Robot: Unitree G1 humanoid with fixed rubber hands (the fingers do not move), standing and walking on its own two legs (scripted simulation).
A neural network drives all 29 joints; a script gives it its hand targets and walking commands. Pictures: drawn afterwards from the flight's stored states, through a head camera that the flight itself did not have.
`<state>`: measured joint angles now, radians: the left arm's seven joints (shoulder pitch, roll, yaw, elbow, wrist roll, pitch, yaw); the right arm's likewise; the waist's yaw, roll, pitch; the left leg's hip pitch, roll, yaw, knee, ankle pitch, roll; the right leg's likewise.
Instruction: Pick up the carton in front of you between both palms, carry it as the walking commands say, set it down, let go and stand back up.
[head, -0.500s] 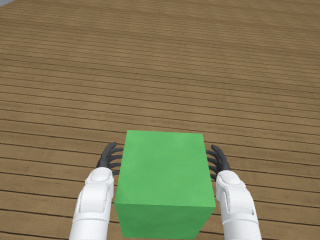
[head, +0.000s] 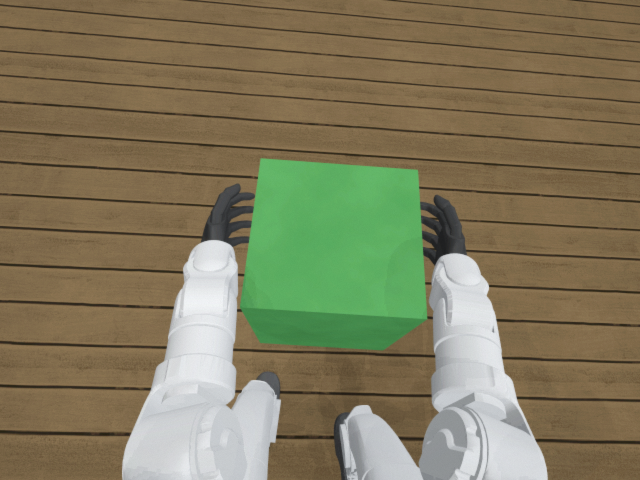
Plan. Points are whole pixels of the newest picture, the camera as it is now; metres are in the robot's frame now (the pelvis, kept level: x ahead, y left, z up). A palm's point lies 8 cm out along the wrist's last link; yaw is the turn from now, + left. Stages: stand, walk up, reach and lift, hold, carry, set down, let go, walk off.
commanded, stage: set down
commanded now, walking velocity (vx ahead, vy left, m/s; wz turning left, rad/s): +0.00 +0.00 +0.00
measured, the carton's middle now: (329, 266) +0.39 -0.01 -0.14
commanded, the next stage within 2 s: none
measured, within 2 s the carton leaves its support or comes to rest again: neither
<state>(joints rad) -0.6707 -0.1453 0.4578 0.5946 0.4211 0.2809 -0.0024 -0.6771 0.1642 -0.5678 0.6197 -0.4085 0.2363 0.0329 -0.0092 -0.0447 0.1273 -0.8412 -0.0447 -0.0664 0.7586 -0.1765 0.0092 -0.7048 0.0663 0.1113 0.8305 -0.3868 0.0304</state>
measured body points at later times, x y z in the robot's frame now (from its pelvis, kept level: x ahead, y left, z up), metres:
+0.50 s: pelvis -0.01 -0.01 -0.13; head +0.24 +0.03 +0.24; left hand +0.45 +0.15 -0.23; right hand +0.45 -0.15 -0.21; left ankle +0.10 +0.11 -0.70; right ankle +0.01 -0.14 -0.70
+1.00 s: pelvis -0.04 +0.00 -0.26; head +0.29 +0.04 +0.05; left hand +0.50 +0.17 -0.39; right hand +0.48 -0.13 -0.38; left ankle +0.10 +0.11 -0.70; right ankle +0.01 -0.14 -0.70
